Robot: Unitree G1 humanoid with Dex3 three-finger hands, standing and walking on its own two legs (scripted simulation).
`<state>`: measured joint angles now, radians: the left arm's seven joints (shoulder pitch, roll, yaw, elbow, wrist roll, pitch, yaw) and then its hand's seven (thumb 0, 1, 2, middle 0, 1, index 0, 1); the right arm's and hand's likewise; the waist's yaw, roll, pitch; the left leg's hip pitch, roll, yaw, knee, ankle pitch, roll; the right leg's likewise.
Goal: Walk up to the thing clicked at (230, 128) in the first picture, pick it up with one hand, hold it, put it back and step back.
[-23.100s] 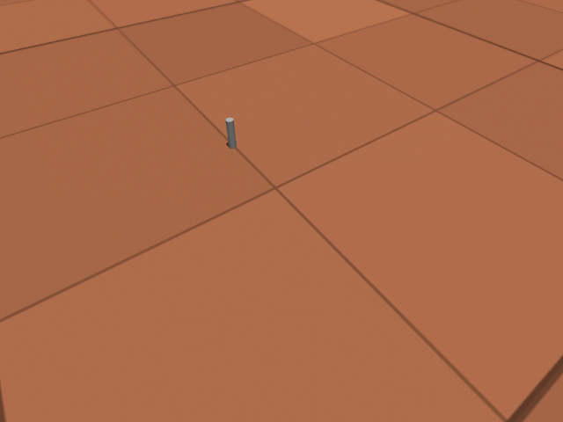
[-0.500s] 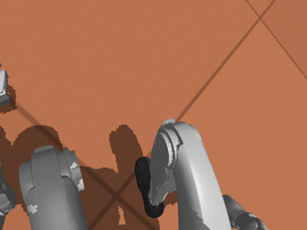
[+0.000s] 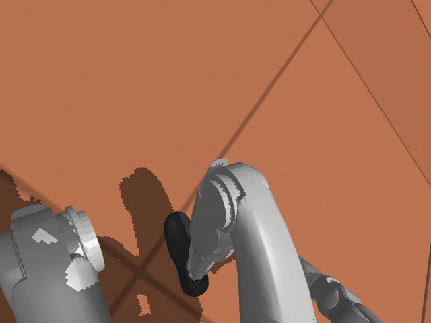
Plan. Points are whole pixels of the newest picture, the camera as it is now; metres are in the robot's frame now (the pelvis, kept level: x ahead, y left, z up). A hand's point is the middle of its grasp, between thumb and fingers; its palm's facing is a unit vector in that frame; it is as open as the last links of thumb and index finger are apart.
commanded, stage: lower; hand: left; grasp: from the side
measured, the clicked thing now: out of the picture +0.47 +0.30 -0.18
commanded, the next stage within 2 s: loosen in 0.48 s
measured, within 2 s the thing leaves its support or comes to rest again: rests again in 0.44 s
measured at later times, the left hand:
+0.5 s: hand out of the picture +0.47 +0.28 -0.19, palm faces +0.31 -0.95 -0.03, open 5.3 cm
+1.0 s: hand out of the picture +0.48 +0.28 -0.18, palm faces +0.32 -0.95 +0.00, open 9.5 cm
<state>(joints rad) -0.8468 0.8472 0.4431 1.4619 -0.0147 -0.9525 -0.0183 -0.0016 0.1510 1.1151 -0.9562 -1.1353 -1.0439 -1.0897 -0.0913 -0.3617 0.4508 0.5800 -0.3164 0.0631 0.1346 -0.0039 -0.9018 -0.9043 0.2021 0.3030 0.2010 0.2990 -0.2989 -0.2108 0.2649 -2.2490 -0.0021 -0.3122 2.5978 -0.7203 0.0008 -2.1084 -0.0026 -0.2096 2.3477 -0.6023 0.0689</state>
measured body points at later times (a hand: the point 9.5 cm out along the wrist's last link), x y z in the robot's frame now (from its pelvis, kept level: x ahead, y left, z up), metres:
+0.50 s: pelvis +0.00 +0.00 +0.00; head +0.26 +0.18 +0.31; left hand +0.45 +0.33 -0.18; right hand +0.13 -0.25 -0.04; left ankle +0.07 +0.12 -0.27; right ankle +0.14 -0.13 -0.27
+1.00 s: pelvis +0.00 +0.00 +0.00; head +0.26 +0.19 +0.31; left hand +0.46 +0.33 -0.18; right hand +0.14 -0.25 -0.04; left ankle +0.07 +0.12 -0.27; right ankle +0.14 -0.13 -0.27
